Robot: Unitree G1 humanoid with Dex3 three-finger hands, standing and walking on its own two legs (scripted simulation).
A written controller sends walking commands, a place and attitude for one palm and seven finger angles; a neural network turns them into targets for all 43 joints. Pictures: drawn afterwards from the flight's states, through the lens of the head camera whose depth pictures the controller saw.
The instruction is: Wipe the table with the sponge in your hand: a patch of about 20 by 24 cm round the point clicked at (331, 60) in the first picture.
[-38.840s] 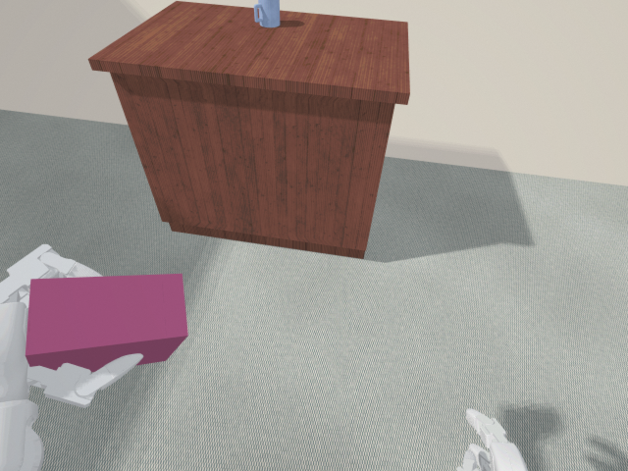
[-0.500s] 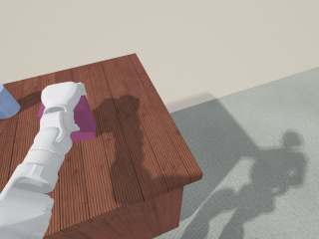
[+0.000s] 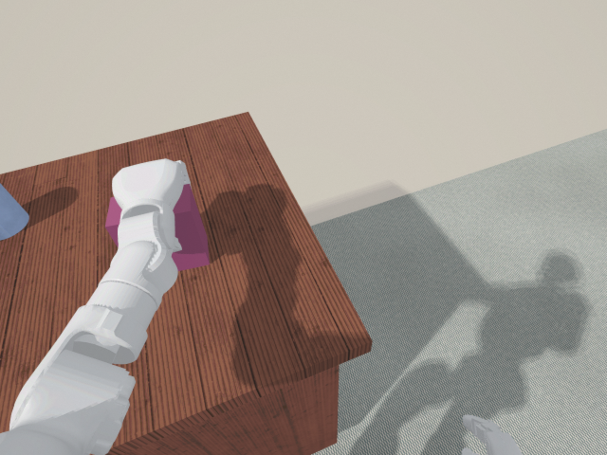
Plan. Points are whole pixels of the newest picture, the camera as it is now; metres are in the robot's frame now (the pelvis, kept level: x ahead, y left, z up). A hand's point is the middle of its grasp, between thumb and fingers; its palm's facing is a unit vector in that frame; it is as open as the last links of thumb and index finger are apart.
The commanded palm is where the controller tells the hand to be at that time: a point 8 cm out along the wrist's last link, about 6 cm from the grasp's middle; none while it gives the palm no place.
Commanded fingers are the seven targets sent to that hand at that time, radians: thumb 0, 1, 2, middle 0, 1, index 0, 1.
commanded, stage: wipe back along the middle lane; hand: left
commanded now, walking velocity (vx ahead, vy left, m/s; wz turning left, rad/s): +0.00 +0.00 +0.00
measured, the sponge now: (166, 241) +0.41 +0.24 +0.05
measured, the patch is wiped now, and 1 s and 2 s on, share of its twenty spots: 0.50 0.70 0.85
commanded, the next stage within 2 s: slide across to the third lane in 1.56 s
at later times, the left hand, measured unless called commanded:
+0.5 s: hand (162, 244) +0.36 +0.22 +0.11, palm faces +0.02 -0.04 -1.00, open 9.9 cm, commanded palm +0.32 +0.21 +0.13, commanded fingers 0.00 0.10 1.30 -1.20 -1.60 -1.20 -1.60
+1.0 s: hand (165, 264) +0.33 +0.20 +0.10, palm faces +0.09 -0.06 -0.99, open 9.9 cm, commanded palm +0.28 +0.19 +0.13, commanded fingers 0.00 0.10 1.30 -1.20 -1.60 -1.20 -1.60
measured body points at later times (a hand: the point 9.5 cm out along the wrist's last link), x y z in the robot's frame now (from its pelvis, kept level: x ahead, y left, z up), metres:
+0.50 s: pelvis -0.01 -0.01 +0.00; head -0.02 -0.05 +0.45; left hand +0.35 +0.21 +0.16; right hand +0.18 -0.25 -0.10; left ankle -0.03 +0.10 -0.74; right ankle -0.04 -0.09 -0.74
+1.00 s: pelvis -0.01 -0.01 +0.00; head -0.04 -0.06 +0.45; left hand +0.32 +0.20 +0.16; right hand +0.18 -0.24 -0.11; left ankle -0.03 +0.10 -0.74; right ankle -0.04 -0.09 -0.74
